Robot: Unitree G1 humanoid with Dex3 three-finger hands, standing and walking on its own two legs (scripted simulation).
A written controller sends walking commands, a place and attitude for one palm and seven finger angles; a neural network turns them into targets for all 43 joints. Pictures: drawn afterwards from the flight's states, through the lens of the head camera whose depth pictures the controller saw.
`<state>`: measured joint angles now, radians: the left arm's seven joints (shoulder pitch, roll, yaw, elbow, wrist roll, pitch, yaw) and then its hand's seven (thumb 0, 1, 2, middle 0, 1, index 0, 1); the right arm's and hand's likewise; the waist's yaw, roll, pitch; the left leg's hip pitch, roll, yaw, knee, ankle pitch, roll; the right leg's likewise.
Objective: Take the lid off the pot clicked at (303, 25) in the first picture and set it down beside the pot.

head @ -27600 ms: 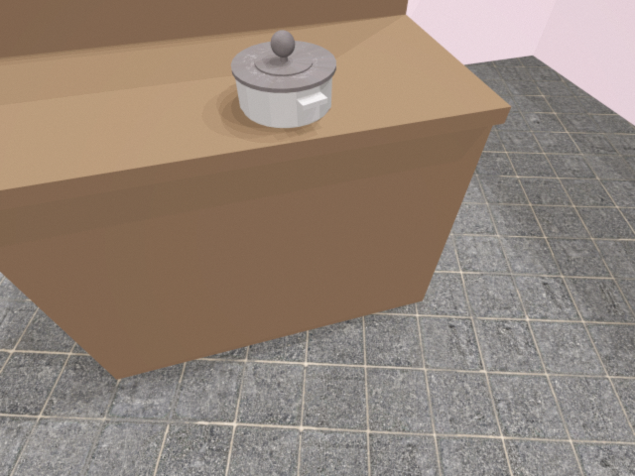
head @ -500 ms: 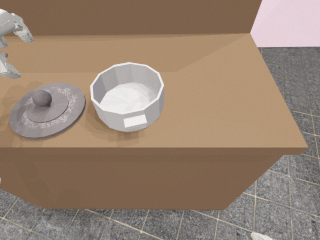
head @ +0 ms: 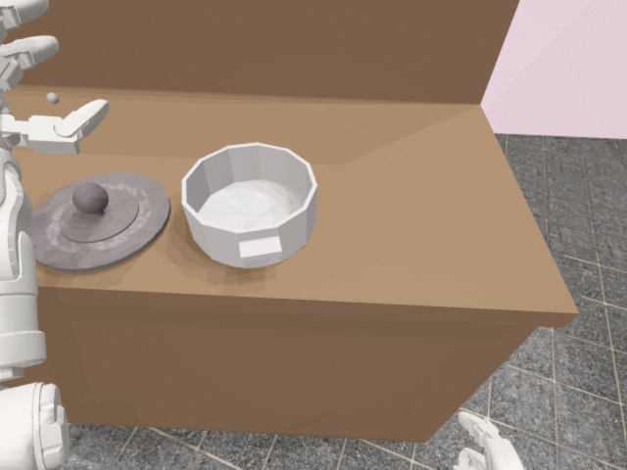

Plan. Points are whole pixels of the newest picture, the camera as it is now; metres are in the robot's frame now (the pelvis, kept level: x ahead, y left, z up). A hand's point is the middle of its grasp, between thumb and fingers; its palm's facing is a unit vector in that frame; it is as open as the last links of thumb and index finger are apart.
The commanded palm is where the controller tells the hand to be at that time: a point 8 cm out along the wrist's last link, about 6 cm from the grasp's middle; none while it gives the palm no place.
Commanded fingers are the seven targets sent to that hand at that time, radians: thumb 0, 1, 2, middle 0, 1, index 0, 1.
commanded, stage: draw the hand back to the body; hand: left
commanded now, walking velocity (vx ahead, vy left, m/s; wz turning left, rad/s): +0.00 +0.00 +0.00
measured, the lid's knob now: (90, 198) +0.44 +0.35 +0.09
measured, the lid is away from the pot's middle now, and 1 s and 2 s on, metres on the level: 0.23 0.23 0.23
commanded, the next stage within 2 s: step back with the hand held close in 1.48 s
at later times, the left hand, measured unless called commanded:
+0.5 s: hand (23, 150) +0.30 +0.27 +0.28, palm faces +0.51 -0.83 -0.22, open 8.6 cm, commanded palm +0.25 +0.30 +0.28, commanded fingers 0.00 0.77 0.90 -0.23 -0.34 -0.23 -0.34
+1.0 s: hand out of the picture +0.22 +0.25 +0.27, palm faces +0.48 -0.84 -0.24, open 7.4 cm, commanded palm +0.17 +0.29 +0.27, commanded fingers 0.00 0.90 0.90 -0.20 -0.30 -0.20 -0.30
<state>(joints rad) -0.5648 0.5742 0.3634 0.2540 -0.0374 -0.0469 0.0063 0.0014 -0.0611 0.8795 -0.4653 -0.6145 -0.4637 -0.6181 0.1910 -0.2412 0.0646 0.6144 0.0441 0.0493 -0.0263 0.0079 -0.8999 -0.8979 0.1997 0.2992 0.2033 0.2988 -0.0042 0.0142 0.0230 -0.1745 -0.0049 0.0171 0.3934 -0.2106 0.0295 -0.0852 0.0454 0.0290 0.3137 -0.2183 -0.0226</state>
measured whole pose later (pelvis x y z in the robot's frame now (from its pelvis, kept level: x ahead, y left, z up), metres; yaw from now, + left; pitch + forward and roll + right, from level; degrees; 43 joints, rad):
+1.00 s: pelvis -0.01 +0.00 +0.00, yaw +0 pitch -4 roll -1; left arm 0.07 0.40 0.44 -0.42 -0.15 -0.11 0.06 0.01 0.89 0.90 -0.21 -0.30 -0.21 -0.30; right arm 0.12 -0.22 0.04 0.68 0.01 -0.02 -0.05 0.01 -0.90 -0.90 0.20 0.30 0.20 0.30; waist 0.07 0.05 0.04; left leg -0.10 0.00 0.01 0.36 -0.19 0.02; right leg 0.00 0.05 0.02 0.27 -0.20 -0.03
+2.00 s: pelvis -0.05 +0.03 -0.01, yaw +0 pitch +1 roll -2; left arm 0.53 0.52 0.51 -0.81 -0.10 -0.19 0.11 0.02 0.89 0.90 -0.21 -0.30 -0.21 -0.30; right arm 0.18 -0.23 -0.02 0.53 0.03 0.07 -0.05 0.01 -0.90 -0.90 0.20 0.30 0.20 0.30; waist -0.01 0.01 0.03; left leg -0.34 -0.02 0.03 0.51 -0.19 0.07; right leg -0.25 0.02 0.03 0.44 -0.20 0.03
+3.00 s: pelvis -0.14 +0.05 -0.02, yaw +1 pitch +2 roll -5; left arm 0.41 0.50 0.51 -0.86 -0.06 -0.31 0.16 0.01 0.89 0.90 -0.21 -0.30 -0.21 -0.30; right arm 0.20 -0.18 -0.02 0.61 0.00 0.00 -0.05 0.01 -0.90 -0.90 0.20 0.30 0.20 0.30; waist -0.04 -0.02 0.01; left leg -0.51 0.01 -0.01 0.66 -0.16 0.05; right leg -0.35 0.05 0.02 0.54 -0.23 0.04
